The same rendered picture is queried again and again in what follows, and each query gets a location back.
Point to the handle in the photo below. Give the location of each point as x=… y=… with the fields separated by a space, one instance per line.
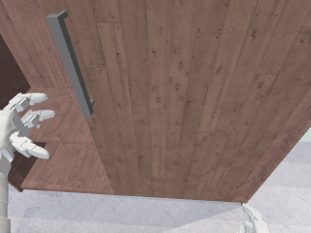
x=65 y=48

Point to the wardrobe door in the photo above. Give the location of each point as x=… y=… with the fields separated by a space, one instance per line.
x=298 y=113
x=188 y=95

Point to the right robot hand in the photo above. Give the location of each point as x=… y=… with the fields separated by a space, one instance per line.
x=259 y=226

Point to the robot left forearm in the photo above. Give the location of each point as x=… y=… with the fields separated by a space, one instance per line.
x=6 y=158

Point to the left robot hand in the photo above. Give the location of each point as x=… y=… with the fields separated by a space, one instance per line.
x=10 y=124

